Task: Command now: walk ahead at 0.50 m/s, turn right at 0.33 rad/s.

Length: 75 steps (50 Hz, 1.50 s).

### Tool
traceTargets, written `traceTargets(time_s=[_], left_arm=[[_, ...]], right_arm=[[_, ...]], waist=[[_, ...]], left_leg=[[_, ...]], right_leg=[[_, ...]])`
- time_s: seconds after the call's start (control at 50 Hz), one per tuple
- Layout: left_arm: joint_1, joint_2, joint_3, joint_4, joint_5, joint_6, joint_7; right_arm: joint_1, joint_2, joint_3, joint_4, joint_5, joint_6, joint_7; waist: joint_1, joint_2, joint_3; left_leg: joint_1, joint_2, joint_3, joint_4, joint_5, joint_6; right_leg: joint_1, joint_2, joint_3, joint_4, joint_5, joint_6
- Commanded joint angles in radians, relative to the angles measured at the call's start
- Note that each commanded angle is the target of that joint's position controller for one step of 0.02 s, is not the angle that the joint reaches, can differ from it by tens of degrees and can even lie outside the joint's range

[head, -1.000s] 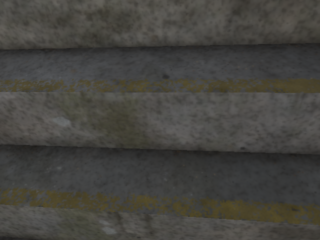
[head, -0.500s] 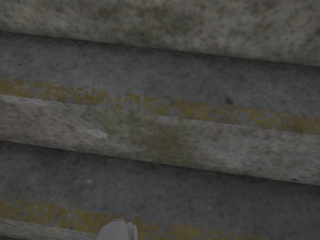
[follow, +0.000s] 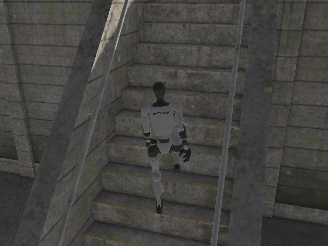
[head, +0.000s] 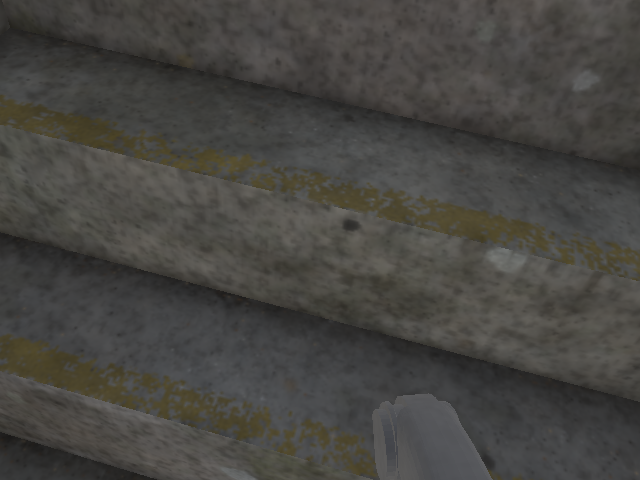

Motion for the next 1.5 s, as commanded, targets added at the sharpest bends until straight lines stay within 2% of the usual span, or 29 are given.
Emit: traceTargets(time_s=[0.02, 0.1, 0.16, 0.18, 0.22, 0.24, 0.26, 0.3, 0.4, 0.62, 0.66, 0.68, 0.7, 0.72, 0.74, 0.76, 0.86, 1.06, 1.08, 1.12, 1.16, 1.18, 1.2, 1.22, 1.24, 1.28, 1.32, 1.38, 1.5], left_arm=[[-0.238, -0.048, -0.035, -0.133, 0.003, 0.0, -0.021], [-0.209, -0.047, -0.051, -0.066, 0.021, 0.012, -0.074], [-0.198, 0.038, -0.05, -0.045, -0.045, -0.002, -0.036], [0.018, 0.062, -0.035, -0.006, -0.055, 0.003, -0.007], [0.324, 0.194, 0.014, 0.13, -0.014, 0.038, -0.005], [0.278, 0.257, 0.05, 0.193, 0.009, 0.062, -0.017], [0.11, 0.292, 0.08, 0.204, 0.047, 0.083, 0.009], [-0.198, 0.228, 0.077, 0.119, 0.097, 0.061, 0.028], [-0.111, 0.112, 0.032, 0.283, 0.05, -0.058, -0.007], [-0.015, 0.266, 0.13, 0.103, 0.051, -0.089, 0.05], [0.01, 0.252, 0.136, 0.089, 0.101, -0.068, 0.071], [0.028, 0.226, 0.132, 0.083, 0.096, -0.064, 0.064], [0.021, 0.121, 0.111, 0.069, 0.076, -0.093, 0.019], [0.085, 0.035, 0.092, 0.033, 0.041, -0.132, -0.018], [0.137, 0.086, 0.094, 0.023, 0.039, -0.148, -0.036], [0.003, 0.117, 0.103, -0.004, 0.056, -0.154, -0.044], [-0.126, 0.072, 0.059, -0.127, 0.048, -0.101, -0.058], [-0.399, 0.022, 0.027, -0.343, 0.047, -0.029, -0.035], [-0.427, 0.009, 0.023, -0.358, 0.047, -0.024, -0.04], [-0.29, -0.018, -0.001, -0.255, -0.045, 0.002, -0.039], [0.236, 0.14, 0.064, -0.135, 0.034, 0.0, -0.028], [0.237, 0.222, 0.088, -0.112, 0.061, -0.018, -0.008], [0.373, 0.298, 0.123, -0.088, 0.093, 0.015, 0.007], [0.234, 0.347, 0.153, -0.055, 0.082, 0.029, 0.007], [0.069, 0.331, 0.159, -0.055, 0.061, 0.01, -0.017], [-0.056, 0.215, 0.133, 0.094, 0.043, -0.039, -0.031], [0.113, 0.08, 0.092, 0.223, 0.025, -0.06, -0.037], [0.287, 0.155, 0.121, 0.282, 0.045, -0.126, -0.003], [0.334, 0.101, 0.086, 0.299, 0.038, -0.18, -0.003]], right_arm=[[0.248, -0.101, -0.016, 0.077, -0.003, 0.001, -0.049], [0.227, -0.078, -0.004, 0.036, 0.028, 0.033, -0.074], [0.396, -0.103, 0.02, 0.039, 0.092, 0.0, -0.069], [0.379, -0.205, 0.005, 0.019, 0.094, -0.016, -0.048], [0.198, -0.345, -0.041, -0.049, 0.102, -0.052, 0.015], [0.103, -0.303, -0.039, -0.105, 0.041, -0.041, 0.028], [0.032, -0.186, -0.021, -0.155, -0.038, -0.021, 0.062], [-0.314, -0.011, 0.011, -0.406, -0.099, 0.035, 0.048], [0.006, 0.006, 0.05, -0.346, -0.039, 0.107, 0.004], [-0.13, -0.024, 0.046, -0.34, -0.022, 0.101, 0.046], [0.07, -0.103, 0.005, -0.251, 0.066, 0.119, 0.04], [0.13, -0.083, -0.004, -0.222, 0.071, 0.12, 0.033], [0.144, -0.052, 0.001, -0.174, -0.005, 0.09, 0.025], [0.217, -0.063, -0.006, -0.165, -0.054, 0.064, 0.038], [0.179, -0.15, -0.041, -0.191, -0.07, 0.049, 0.03], [0.097, -0.119, -0.048, -0.207, -0.062, 0.039, 0.01], [0.053, -0.012, -0.013, -0.119, -0.033, -0.019, -0.007], [0.243, -0.089, -0.055, -0.017, -0.008, -0.014, -0.011], [0.236, -0.099, -0.06, -0.022, -0.015, -0.002, -0.013], [0.207, -0.147, -0.049, -0.059, 0.043, 0.005, -0.016], [0.158, -0.336, -0.085, -0.086, 0.074, -0.053, 0.046], [0.185, -0.249, -0.067, -0.123, 0.078, -0.076, 0.074], [0.064, -0.296, -0.092, -0.171, 0.058, -0.095, 0.118], [-0.042, -0.218, -0.101, -0.223, -0.012, -0.076, 0.133], [-0.156, -0.066, -0.079, -0.326, -0.06, -0.052, 0.099], [-0.268, 0.088, -0.024, -0.462, -0.075, 0.003, 0.056], [-0.167, 0.05, -0.005, -0.357, -0.081, 0.015, 0.051], [-0.17, -0.037, -0.015, -0.327, -0.048, 0.034, 0.063], [-0.292, 0.031, 0.025, -0.371, -0.051, 0.074, 0.094]], waist=[[-0.055, 0.144, 0.022], [0.021, 0.059, -0.101], [-0.025, 0.136, -0.291], [0.078, 0.268, -0.436], [0.218, 0.136, -0.554], [0.196, -0.049, -0.459], [0.108, -0.191, -0.332], [0.041, -0.073, -0.069], [-0.196, 0.087, 0.161], [-0.074, -0.089, -0.068], [-0.135, -0.151, -0.136], [-0.175, -0.099, -0.054], [-0.134, 0.093, -0.026], [-0.081, 0.232, -0.085], [-0.071, 0.285, -0.225], [-0.032, 0.053, -0.111], [0.026, -0.117, 0.126], [-0.026, 0.137, 0.116], [-0.04, 0.141, 0.084], [-0.028, 0.143, -0.085], [0.209, 0.329, -0.471], [0.145, 0.134, -0.561], [0.231, -0.055, -0.65], [0.185, -0.186, -0.582], [0.138, -0.106, -0.482], [-0.033, -0.045, -0.142], [0.018, 0.107, -0.049], [0.073, 0.003, -0.054], [0.015, -0.043, -0.034]], left_leg=[[0.193, 0.26, -0.127, -0.38, 0.271, 0.018], [0.179, 0.213, 0.172, -0.357, 1.103, 0.045], [0.072, 0.31, 0.022, -0.096, 2.15, 0.08], [0.037, 0.33, 0.037, 0.043, 2.085, 0.092], [-0.06, 0.324, 0.052, 0.283, 1.792, 0.166], [-0.23, 0.215, 0.044, 0.473, 1.248, 0.154], [-0.58, 0.021, -0.048, 0.979, 0.497, 0.103], [-0.852, -0.07, -0.166, 1.921, 0.303, 0.034], [-0.884, 0.04, -0.062, 1.742, 0.284, -0.055], [-0.52, 0.085, 0.094, 0.756, 0.153, -0.008], [-0.093, 0.014, 0.235, 0.362, -0.245, 0.03], [-0.035, 0.014, 0.197, 0.091, -0.169, 0.033], [0.076, 0.07, 0.028, 0.107, -0.063, 0.047], [0.303, 0.258, -0.396, 0.062, 0.011, 0.095], [0.404, 0.48, -0.898, -0.239, -0.351, 0.177], [0.307, 0.509, -0.871, -0.297, -0.558, 0.135], [-0.023, 0.323, -0.153, -0.098, 0.022, 0.021], [0.232, 0.272, 0.093, -0.416, 0.42, 0.075], [0.242, 0.261, 0.122, -0.455, 0.546, 0.091], [0.004, 0.254, 0.156, -0.384, 1.339, 0.175], [0.123, 0.312, 0.118, 0.158, 2.068, 0.139], [-0.157, 0.226, 0.02, 0.446, 1.781, 0.087], [-0.208, 0.11, -0.023, 0.743, 1.219, 0.098], [-0.442, -0.069, -0.145, 1.281, 0.493, 0.06], [-0.644, -0.115, -0.285, 1.758, 0.394, 0.01], [-0.852, -0.084, -0.221, 1.922, 0.508, 0.057], [-0.802, -0.073, -0.178, 1.676, 0.488, 0.04], [-0.842, -0.11, -0.143, 1.557, 0.247, -0.023], [-0.801, -0.021, -0.039, 1.551, 0.331, 0.02]], right_leg=[[-0.054, -0.068, -0.072, -0.042, -0.118, -0.035], [0.455, -0.043, -0.211, -0.506, -0.348, -0.102], [1.002, 0.07, -0.233, -0.835, -0.678, -0.087], [1.154, 0.039, -0.113, -0.865, -0.591, -0.114], [1.376, 0.076, -0.028, -1.033, -0.498, -0.096], [1.389, 0.075, 0.086, -1.209, -0.582, -0.113], [1.289, -0.141, 0.609, -1.508, -0.838, -0.243], [0.804, -0.277, 0.811, -1.718, -0.996, -0.253], [0.481, -0.248, 0.369, -1.783, -0.668, -0.11], [0.826, -0.182, 0.329, -1.816, -0.485, -0.149], [0.789, -0.147, 0.343, -1.788, -0.559, -0.164], [0.808, -0.112, 0.35, -1.62, -0.591, -0.176], [0.686, -0.071, 0.231, -1.174, -0.313, -0.163], [0.42, 0.018, 0.178, -0.804, -0.219, -0.083], [0.245, 0.025, 0.157, -0.425, -0.184, -0.032], [0.139, -0.029, 0.177, -0.213, -0.039, -0.005], [0.124, -0.047, 0.274, -0.065, 0.13, -0.033], [0.026, -0.249, -0.066, -0.347, -0.248, -0.081], [0.125, -0.25, -0.097, -0.449, -0.268, -0.081], [0.82, -0.055, -0.325, -0.905, -0.512, -0.061], [1.188, -0.02, -0.032, -0.933, -0.404, -0.137], [1.43, -0.2, 0.321, -1.138, -0.608, -0.22], [1.414, -0.271, 0.69, -1.547, -0.896, -0.208], [1.345, -0.321, 0.948, -1.79, -1.032, -0.219], [1.238, -0.366, 0.882, -1.797, -0.916, -0.156], [0.944, -0.355, 0.568, -1.68, -0.734, -0.072], [1.129, -0.228, 0.392, -1.571, -0.374, -0.012], [1.433, -0.263, 0.387, -1.691, 0.045, -0.079], [1.226, -0.327, 0.325, -1.872, -0.298, -0.108]])
Next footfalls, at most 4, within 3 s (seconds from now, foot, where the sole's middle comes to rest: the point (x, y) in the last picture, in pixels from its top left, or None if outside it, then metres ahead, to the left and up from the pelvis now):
0.22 right None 0.20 -0.09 -0.55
0.70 left None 0.27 0.08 -0.55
1.14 right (512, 443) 0.41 -0.27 -0.31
1.98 left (323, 125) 0.74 0.01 -0.04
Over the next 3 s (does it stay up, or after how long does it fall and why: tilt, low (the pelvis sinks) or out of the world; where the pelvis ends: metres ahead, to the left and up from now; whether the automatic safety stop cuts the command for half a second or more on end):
stays up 0.51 0.13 0.47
